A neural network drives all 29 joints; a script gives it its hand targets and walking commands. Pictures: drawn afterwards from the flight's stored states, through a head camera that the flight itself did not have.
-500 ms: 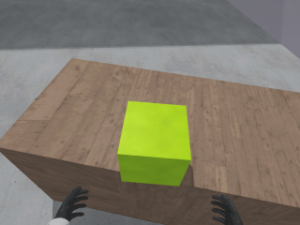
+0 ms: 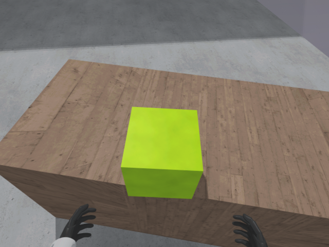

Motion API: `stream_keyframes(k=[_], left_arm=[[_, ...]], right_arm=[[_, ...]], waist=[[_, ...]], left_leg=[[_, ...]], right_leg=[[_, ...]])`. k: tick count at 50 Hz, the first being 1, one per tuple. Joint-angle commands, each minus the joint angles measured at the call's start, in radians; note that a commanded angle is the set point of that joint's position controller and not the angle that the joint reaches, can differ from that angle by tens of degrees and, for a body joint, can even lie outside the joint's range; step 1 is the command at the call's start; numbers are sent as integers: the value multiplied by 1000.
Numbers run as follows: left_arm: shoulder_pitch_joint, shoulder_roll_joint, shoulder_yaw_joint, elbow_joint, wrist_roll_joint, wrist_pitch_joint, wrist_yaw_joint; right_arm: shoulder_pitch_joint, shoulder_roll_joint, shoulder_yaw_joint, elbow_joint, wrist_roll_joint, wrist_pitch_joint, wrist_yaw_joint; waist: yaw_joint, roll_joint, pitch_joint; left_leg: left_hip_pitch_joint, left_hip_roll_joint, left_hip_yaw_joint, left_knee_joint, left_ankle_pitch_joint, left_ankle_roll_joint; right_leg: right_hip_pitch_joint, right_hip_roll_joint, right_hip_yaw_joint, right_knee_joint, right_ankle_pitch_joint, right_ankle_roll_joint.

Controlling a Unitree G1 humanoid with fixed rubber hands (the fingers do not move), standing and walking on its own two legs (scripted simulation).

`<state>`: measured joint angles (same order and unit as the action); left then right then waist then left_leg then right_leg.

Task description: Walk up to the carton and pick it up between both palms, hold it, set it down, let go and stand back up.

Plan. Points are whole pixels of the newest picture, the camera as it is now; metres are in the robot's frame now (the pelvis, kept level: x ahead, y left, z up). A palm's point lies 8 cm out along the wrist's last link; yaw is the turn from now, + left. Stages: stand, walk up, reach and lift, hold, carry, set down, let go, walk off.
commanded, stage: let go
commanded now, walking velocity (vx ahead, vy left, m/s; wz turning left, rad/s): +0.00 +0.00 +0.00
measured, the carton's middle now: (162, 153) +0.39 +0.03 -0.05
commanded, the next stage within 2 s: stand in 0.24 s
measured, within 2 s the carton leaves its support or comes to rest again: neither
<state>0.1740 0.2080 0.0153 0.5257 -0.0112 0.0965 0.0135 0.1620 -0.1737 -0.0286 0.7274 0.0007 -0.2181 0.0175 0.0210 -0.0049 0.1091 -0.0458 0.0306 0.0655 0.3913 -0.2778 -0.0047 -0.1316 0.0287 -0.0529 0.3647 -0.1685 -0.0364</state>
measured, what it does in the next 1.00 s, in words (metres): stands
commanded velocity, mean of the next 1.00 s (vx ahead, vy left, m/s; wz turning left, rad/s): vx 0.00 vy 0.00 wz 0.00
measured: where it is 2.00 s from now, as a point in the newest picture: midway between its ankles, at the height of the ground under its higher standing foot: outside the picture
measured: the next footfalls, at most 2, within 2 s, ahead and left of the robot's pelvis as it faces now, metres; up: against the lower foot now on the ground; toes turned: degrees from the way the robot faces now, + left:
none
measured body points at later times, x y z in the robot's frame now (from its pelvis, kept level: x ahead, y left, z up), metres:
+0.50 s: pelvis -0.01 +0.00 -0.02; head +0.00 -0.01 +0.43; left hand +0.13 +0.24 -0.12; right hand +0.05 -0.27 -0.14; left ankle -0.04 +0.11 -0.74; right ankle +0.02 -0.10 -0.74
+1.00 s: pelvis +0.00 +0.02 -0.01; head +0.02 +0.00 +0.44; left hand +0.13 +0.24 -0.13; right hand +0.00 -0.25 -0.15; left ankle -0.04 +0.11 -0.74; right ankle +0.02 -0.10 -0.74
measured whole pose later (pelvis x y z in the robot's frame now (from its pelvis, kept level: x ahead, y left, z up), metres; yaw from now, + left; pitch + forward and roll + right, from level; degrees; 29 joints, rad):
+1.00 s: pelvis +0.00 +0.02 -0.01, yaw -10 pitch +2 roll +1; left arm 0.30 0.19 0.04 0.76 0.03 0.00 0.03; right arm 0.32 -0.24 -0.06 0.87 -0.03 0.04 -0.02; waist -0.02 0.01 -0.01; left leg -0.18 0.02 0.19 0.51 -0.36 0.03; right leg -0.36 0.06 0.11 0.56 -0.23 -0.02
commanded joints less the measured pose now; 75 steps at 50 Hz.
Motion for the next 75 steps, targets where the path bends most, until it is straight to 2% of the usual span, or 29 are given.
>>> stream_keyframes(k=[1,10,13,14,15,17,22,27,28,30,34,37,39,40,43,48,50,51,54,56,59,61,63,64,66,67,70,72,75], left_arm=[[-31,102,31,-98,1,-26,7],[-68,84,6,-100,-8,-3,1],[65,157,71,-12,69,-65,3],[23,197,72,-4,73,-90,0],[36,141,75,-14,67,-104,-2],[-6,53,52,-6,48,-119,-7],[63,22,55,27,50,-117,-15],[105,116,73,45,43,-125,-5],[110,103,62,49,56,-117,-2],[68,136,68,51,57,-118,15],[122,73,62,89,36,-114,0],[103,30,43,101,34,-130,-6],[164,70,51,124,40,-132,4],[136,79,52,124,46,-126,13],[164,123,64,148,45,-127,18],[150,128,63,146,37,-119,22],[68,41,35,144,33,-122,32],[149,41,37,170,36,-122,28],[159,113,57,201,27,-114,28],[155,36,33,210,34,-120,32],[142,63,44,209,31,-106,19],[211,93,52,273,45,-108,37],[151,96,54,247,37,-105,40],[226,108,58,288,34,-98,42],[216,98,56,290,34,-103,40],[153,117,55,298,37,-101,40],[110,94,52,305,35,-82,48],[104,78,52,301,22,-99,36],[95,72,55,308,26,-116,23]], right_arm=[[-24,-78,-17,-108,8,-44,2],[-29,-101,-41,-142,-12,5,-1],[12,-211,-63,-83,-45,158,-3],[126,-148,-62,-95,-41,225,-21],[136,-167,-57,-89,-26,249,-13],[149,-206,-77,-75,-29,264,-19],[104,-154,-57,-73,-27,281,-6],[180,-171,-72,-36,-29,283,-15],[214,-159,-70,-6,-26,275,-8],[221,-121,-52,1,-25,252,-22],[135,-164,-66,11,-34,232,-11],[154,-232,-93,38,-41,242,-40],[216,-201,-74,57,-39,237,-49],[207,-212,-82,54,-43,239,-48],[223,-180,-66,76,-30,233,-29],[239,-172,-58,102,-18,254,-40],[255,-118,-37,125,-29,247,-45],[226,-129,-31,132,-33,249,-45],[201,-175,-45,135,-20,238,-46],[209,-213,-61,152,-30,249,-66],[222,-134,-41,159,-21,275,-46],[184,-177,-52,158,-27,267,-47],[178,-148,-46,176,-22,257,-53],[179,-127,-41,168,-25,257,-43],[255,-168,-58,225,-10,263,-54],[255,-97,-40,222,-13,260,-59],[219,-125,-40,216,-37,252,-59],[200,-149,-37,242,-34,233,-60],[201,-131,-37,261,-30,232,-64]], waist=[[-12,33,-151],[16,2,-70],[-17,88,-98],[-76,-29,-128],[-38,61,-135],[-61,-30,-161],[-8,75,-87],[-42,-100,-203],[-47,-57,-162],[-58,-184,-165],[-3,71,-71],[-15,116,-60],[-14,45,-83],[-31,-33,-140],[-39,-27,-160],[-49,-96,-185],[-77,-9,-91],[-37,85,-102],[-47,-22,-143],[-47,56,-108],[-56,61,-130],[-28,-78,-127],[-31,-23,-44],[-17,-129,-179],[-45,-35,-181],[-77,-100,-99],[-55,-50,-22],[-40,57,-62],[-50,37,-86]], left_leg=[[-104,-9,5,-27,315,-33],[-167,6,23,-69,142,-16],[-88,51,-7,40,32,-4],[-74,74,-10,49,32,-1],[-134,74,-14,65,12,-1],[-104,70,0,87,-28,15],[-188,121,-27,39,33,66],[-124,24,8,119,-224,76],[-171,-12,27,144,-188,48],[-190,36,-27,68,-162,72],[-175,123,-108,-56,-137,91],[-279,183,-157,-133,-185,123],[-147,147,-65,-25,110,124],[-94,121,-7,21,104,109],[-116,56,27,53,-17,82],[-35,57,-12,71,-64,81],[-44,134,-55,-10,76,93],[-38,142,-27,-10,251,98],[13,157,-3,36,332,113],[-17,189,-11,30,454,129],[-49,113,56,35,175,102],[-65,92,44,60,46,92],[-94,64,30,39,-3,86],[-43,29,51,107,-38,70],[23,2,28,81,-65,73],[5,1,7,47,-91,65],[-43,94,-61,-75,-142,102],[1,137,-52,-92,27,111],[26,173,-25,-64,170,129]], right_leg=[[173,-25,57,-6,186,-3],[150,-37,61,-43,3,-16],[-150,-114,182,27,144,19],[-131,-93,125,66,207,22],[-102,-81,130,110,260,11],[-179,-77,127,125,245,8],[-251,-38,125,210,143,5],[-263,-110,306,46,49,-42],[-208,-121,345,17,18,-51],[-202,-115,297,52,17,-54],[-273,-12,200,111,-20,-6],[-214,-6,157,193,-28,12],[-250,-19,172,169,88,-9],[-237,-41,175,163,231,-9],[-179,-64,233,152,274,-22],[-251,-92,343,61,123,-40],[-318,-21,242,153,172,-12],[-292,-12,201,189,142,-8],[-244,-22,179,189,242,-10],[-252,-28,154,215,164,-3],[-224,-25,201,212,245,-21],[-202,-29,217,196,335,-25],[-249,-82,296,102,232,-49],[-178,-92,330,56,237,-52],[-211,-124,409,24,221,-72],[-249,-125,443,-24,88,-77],[-317,-51,307,-8,-78,-11],[-280,-26,240,72,51,-1],[-267,-9,181,126,90,-2]])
